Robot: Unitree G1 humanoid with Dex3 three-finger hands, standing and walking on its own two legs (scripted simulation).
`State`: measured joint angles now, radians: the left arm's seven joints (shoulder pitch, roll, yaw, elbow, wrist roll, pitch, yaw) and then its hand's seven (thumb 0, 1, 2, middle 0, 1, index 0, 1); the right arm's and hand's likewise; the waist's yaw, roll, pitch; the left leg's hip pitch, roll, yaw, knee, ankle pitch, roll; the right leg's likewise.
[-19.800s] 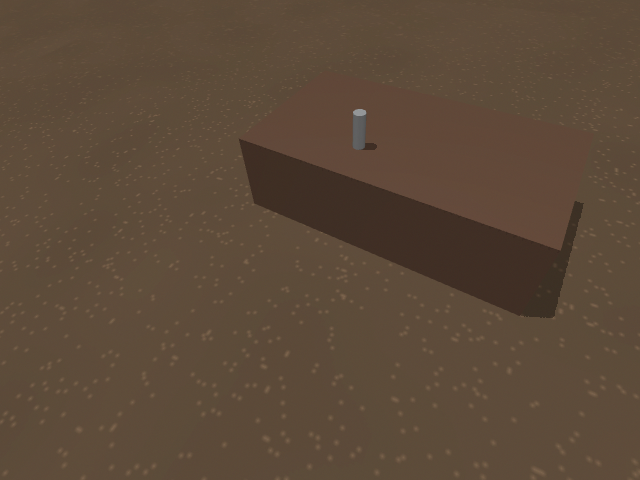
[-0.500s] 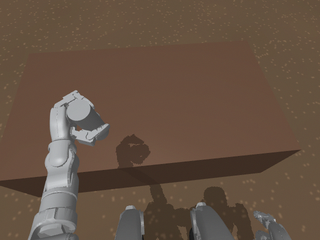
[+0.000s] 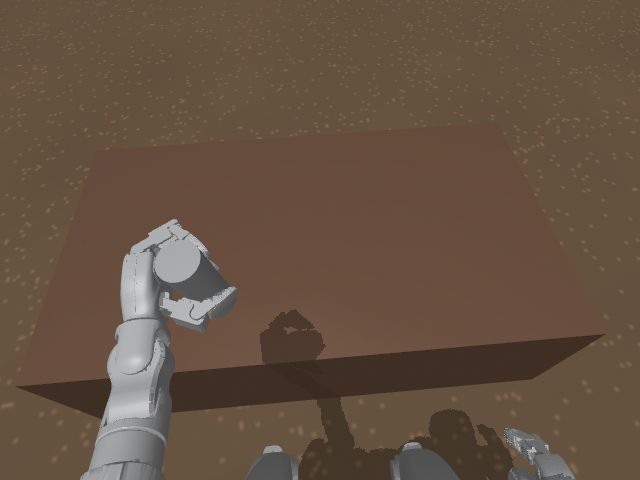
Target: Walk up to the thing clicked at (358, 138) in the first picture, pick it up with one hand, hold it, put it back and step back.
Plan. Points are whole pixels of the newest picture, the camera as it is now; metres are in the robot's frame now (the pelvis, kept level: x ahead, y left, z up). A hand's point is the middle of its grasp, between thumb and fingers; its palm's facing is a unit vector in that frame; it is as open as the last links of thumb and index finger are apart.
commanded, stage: lift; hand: left
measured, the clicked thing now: (200, 283) +0.36 +0.16 +0.04
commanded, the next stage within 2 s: hold in 0.38 s
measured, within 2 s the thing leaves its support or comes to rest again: neither
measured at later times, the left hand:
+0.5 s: hand (194, 272) +0.36 +0.16 +0.07, palm faces +0.08 -1.00 -0.02, open 8.3 cm
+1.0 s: hand (191, 268) +0.35 +0.16 +0.08, palm faces +0.07 -1.00 -0.02, open 8.3 cm
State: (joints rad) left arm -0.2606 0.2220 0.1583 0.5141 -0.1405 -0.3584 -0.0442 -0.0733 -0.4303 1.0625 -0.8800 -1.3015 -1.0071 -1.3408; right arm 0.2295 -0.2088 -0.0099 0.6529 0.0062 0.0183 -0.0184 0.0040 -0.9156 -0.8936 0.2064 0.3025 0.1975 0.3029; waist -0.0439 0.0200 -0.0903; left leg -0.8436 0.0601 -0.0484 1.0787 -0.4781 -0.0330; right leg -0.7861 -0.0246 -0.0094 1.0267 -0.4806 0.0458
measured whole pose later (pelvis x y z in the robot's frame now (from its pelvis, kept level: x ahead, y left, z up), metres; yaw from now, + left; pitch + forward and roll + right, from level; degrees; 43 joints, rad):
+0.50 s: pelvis +0.01 +0.00 +0.02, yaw +0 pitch +10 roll -2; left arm -0.17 0.20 0.15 0.46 -0.16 -0.36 -0.06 -0.07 -0.42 1.06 -0.87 -1.32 -0.99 -1.36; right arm 0.23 -0.22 -0.02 0.65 0.01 0.02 -0.02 0.00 -0.91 -0.89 0.21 0.30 0.20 0.30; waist -0.04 0.02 -0.06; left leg -0.68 0.06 -0.04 0.96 -0.45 -0.04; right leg -0.63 -0.03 0.00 0.91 -0.45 0.04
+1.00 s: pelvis +0.01 -0.01 +0.03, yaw +0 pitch +7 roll -1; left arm -0.16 0.20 0.15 0.45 -0.16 -0.34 -0.08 -0.07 -0.42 1.07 -0.87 -1.32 -1.00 -1.35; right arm 0.23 -0.22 -0.02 0.65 0.01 0.03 -0.03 0.01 -0.92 -0.89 0.21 0.30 0.20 0.30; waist -0.03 0.02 -0.04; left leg -0.59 0.06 -0.03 0.88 -0.42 -0.04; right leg -0.54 -0.03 0.00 0.85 -0.43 0.04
